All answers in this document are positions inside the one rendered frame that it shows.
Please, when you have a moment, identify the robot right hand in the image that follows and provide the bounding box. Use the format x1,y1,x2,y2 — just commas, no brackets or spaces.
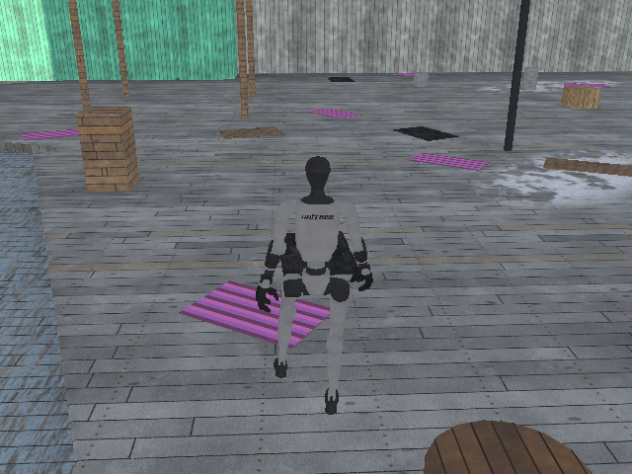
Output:
351,272,373,291

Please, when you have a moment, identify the robot left hand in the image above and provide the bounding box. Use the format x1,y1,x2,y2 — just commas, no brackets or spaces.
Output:
256,285,278,313

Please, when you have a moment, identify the left robot upper arm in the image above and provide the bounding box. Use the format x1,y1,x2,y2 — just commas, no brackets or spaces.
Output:
271,199,297,255

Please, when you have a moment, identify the right robot upper arm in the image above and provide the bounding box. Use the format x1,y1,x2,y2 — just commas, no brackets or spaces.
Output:
338,199,363,252

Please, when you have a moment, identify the right robot forearm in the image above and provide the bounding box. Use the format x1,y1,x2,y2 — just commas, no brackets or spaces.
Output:
354,237,371,276

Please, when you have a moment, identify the left robot shin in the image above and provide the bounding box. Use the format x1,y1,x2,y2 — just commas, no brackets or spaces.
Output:
277,305,292,365

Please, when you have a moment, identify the robot left thigh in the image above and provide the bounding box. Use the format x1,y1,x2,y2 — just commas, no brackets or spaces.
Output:
280,274,303,322

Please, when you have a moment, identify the left robot forearm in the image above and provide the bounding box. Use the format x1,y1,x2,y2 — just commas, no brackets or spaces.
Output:
259,240,280,288

